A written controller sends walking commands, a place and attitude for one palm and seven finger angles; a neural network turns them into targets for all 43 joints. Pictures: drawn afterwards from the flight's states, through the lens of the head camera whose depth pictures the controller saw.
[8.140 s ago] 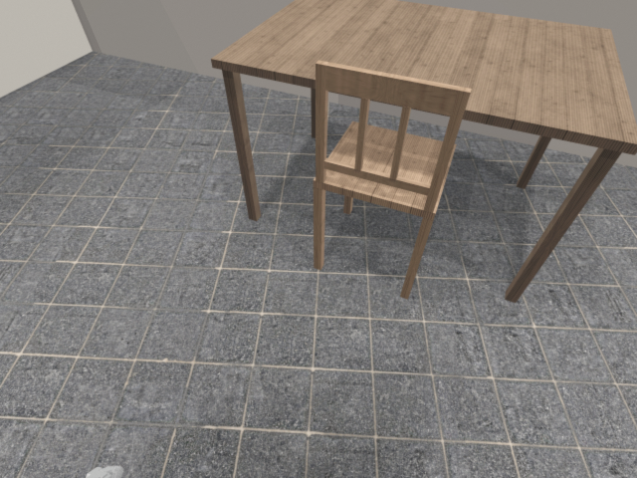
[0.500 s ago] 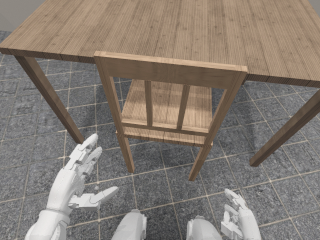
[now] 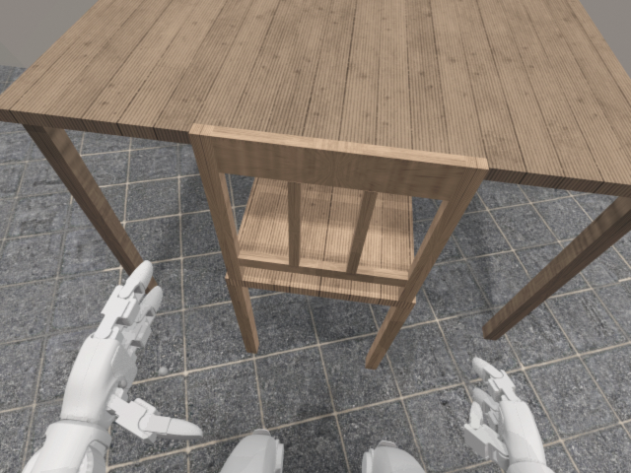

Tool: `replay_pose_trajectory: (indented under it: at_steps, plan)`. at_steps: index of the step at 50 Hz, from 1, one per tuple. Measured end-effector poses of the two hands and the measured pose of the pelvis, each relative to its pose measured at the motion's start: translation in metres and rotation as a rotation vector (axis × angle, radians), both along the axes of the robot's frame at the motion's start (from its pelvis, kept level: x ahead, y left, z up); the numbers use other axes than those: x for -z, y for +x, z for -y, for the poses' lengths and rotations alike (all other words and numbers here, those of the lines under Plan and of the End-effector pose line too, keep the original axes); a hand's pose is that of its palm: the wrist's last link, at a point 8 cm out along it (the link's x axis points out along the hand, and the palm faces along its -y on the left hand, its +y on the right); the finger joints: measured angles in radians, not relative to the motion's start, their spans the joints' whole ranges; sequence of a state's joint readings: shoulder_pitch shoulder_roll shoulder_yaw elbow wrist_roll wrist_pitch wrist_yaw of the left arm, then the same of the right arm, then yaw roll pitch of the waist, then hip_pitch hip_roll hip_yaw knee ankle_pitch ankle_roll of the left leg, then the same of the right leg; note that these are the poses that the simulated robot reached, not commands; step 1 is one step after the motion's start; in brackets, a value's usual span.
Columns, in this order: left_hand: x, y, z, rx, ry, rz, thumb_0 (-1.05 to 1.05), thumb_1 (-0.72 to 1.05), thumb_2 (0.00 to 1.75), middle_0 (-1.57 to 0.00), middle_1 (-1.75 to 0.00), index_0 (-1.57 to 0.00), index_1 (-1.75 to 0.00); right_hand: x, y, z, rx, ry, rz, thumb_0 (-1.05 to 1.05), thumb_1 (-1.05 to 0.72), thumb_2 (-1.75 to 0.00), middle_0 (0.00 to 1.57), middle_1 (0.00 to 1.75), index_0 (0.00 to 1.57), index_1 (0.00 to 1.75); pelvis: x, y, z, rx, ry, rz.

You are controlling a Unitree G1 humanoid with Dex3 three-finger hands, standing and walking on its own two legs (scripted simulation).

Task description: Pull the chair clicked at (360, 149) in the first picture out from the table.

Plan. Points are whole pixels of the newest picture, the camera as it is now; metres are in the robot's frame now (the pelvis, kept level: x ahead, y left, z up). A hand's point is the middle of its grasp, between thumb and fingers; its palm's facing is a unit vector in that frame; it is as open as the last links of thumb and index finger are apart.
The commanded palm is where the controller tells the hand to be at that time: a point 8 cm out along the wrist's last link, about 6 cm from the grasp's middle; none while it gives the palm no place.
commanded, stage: raise the hand toward the chair's back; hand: left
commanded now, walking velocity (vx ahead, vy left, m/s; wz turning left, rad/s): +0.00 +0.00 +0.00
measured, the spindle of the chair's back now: (295, 225) +0.49 +0.07 -0.03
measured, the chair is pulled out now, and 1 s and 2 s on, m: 0.00 0.00 0.00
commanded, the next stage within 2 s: aim the fingers beside a spindle in 0.84 s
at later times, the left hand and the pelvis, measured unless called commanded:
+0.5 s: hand (149, 344) +0.25 +0.20 +0.05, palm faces -0.05 -1.00 -0.06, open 16.9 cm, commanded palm +0.23 +0.26 +0.05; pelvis +0.01 +0.00 +0.01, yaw +0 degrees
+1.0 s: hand (151, 351) +0.24 +0.20 +0.05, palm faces -0.04 -1.00 -0.07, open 16.9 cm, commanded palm +0.23 +0.25 +0.05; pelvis +0.00 +0.00 +0.01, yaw +0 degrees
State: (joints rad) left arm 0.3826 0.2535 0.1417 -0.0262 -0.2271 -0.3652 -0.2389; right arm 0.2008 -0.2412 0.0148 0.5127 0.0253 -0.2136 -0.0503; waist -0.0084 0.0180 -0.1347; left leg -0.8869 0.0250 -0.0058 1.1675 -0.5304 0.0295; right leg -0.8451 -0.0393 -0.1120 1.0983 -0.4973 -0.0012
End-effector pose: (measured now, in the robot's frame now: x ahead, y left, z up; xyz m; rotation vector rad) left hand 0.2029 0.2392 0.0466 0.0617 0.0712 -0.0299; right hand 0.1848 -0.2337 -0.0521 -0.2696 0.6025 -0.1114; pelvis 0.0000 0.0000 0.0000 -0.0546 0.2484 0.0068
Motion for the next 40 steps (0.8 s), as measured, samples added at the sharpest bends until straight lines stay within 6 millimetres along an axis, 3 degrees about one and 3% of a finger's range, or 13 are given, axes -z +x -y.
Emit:
replay_pose_trajectory:
  at_steps: [9, 26, 40]
  plan:
    - [-0.005, 0.008, -0.010, 0.004, 0.010, -0.013, -0.01, -0.47, 0.31, -0.06, -0.09, -0.06, -0.08, 0.005, 0.002, -0.014, -0.034, 0.036, -0.026, 0.01, -0.90, -0.90, 0.21, 0.30, 0.20, 0.30, -0.004, 0.004, 0.001, -0.004, -0.002, 0.003]
    - [-0.009, 0.026, -0.019, 0.015, 0.002, -0.016, -0.01, -0.50, 0.30, -0.06, -0.09, -0.06, -0.08, 0.004, -0.030, 0.019, 0.047, -0.016, -0.098, 0.02, -0.90, -0.90, 0.21, 0.30, 0.20, 0.30, -0.011, 0.006, 0.003, 0.004, 0.004, 0.007]
    - [-0.007, 0.020, -0.016, 0.008, 0.009, -0.014, -0.01, -0.50, 0.30, -0.06, -0.09, -0.06, -0.08, 0.003, -0.024, 0.014, 0.028, -0.002, -0.070, 0.02, -0.90, -0.90, 0.21, 0.30, 0.20, 0.30, -0.009, 0.004, 0.005, 0.003, 0.006, 0.010]
